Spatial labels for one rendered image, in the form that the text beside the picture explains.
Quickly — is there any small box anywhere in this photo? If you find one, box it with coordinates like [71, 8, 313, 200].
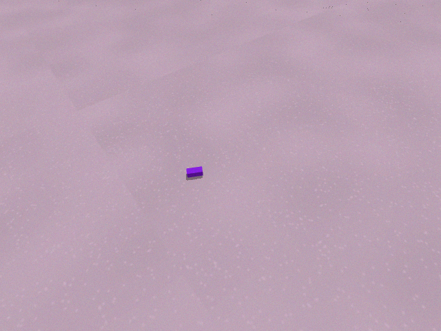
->
[186, 166, 203, 178]

